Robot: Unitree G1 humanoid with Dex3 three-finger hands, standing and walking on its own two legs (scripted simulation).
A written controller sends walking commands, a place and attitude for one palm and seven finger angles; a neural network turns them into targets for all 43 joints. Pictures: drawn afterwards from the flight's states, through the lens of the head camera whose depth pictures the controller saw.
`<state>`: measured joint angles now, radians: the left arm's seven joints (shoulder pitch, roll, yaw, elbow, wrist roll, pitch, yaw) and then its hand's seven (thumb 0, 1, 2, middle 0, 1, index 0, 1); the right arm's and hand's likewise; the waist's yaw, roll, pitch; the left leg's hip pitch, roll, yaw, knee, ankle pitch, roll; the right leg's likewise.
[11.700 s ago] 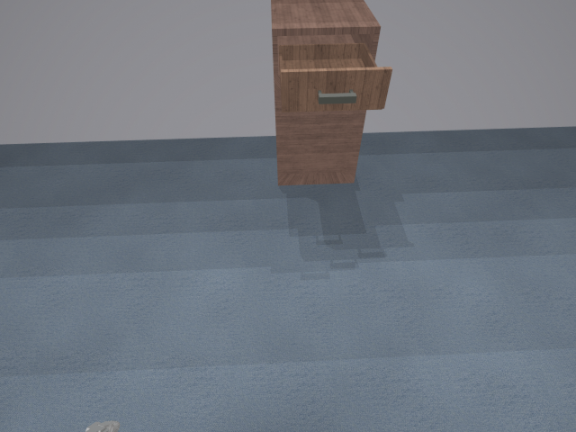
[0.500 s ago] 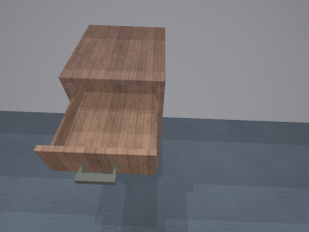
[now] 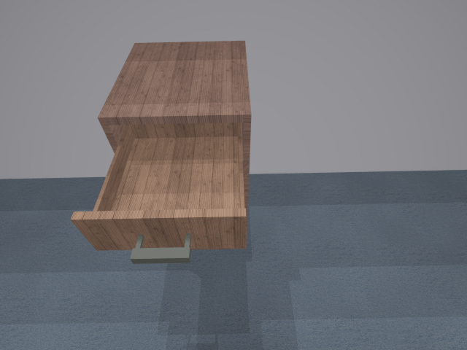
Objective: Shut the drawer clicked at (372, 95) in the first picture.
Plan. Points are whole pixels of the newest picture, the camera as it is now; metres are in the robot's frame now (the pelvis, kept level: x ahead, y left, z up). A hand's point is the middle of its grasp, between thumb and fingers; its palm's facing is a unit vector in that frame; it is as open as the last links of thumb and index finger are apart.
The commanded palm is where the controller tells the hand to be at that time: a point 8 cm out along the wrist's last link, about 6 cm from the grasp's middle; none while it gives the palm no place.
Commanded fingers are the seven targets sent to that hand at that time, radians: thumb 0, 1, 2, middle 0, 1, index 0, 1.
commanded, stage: come to a stop and stand still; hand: left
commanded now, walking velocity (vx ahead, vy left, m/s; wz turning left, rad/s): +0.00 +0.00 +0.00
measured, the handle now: (163, 246) +0.34 +0.18 -0.09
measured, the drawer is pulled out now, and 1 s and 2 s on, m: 0.30 0.30 0.30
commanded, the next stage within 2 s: look again from close up in 0.02 s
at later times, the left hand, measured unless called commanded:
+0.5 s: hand out of the picture +0.01 +0.14 -0.17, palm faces +0.02 -0.98 -0.20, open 7.4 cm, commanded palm none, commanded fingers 0.00 0.90 0.90 -0.20 -0.30 -0.20 -0.30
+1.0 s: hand (166, 304) +0.19 +0.13 +0.00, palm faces +0.16 -0.99 -0.01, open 6.8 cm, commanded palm +0.11 +0.18 -0.05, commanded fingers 0.00 0.90 0.90 -0.48 -0.60 -0.48 -0.60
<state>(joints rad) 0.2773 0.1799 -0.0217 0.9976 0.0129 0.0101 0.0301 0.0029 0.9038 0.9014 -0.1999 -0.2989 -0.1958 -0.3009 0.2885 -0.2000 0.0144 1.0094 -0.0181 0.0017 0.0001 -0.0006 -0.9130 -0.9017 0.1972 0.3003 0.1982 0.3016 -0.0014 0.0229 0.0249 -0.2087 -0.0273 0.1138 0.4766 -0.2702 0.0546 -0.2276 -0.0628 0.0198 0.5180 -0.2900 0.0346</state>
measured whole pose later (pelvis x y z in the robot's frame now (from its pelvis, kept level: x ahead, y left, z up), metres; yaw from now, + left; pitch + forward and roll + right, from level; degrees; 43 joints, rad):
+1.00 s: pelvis -0.01 -0.04 -0.03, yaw +3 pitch +7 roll +1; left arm 0.38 0.12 0.05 0.15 -0.19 -0.39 -0.07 0.02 0.94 0.90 -0.30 -0.41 -0.30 -0.42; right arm 0.23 -0.27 -0.06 0.72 0.00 -0.29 -0.03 0.01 -0.91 -0.90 0.20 0.30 0.20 0.30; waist -0.03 0.01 -0.12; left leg -0.55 0.01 0.04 0.78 -0.36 -0.01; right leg -0.54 -0.04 -0.05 0.82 -0.41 -0.01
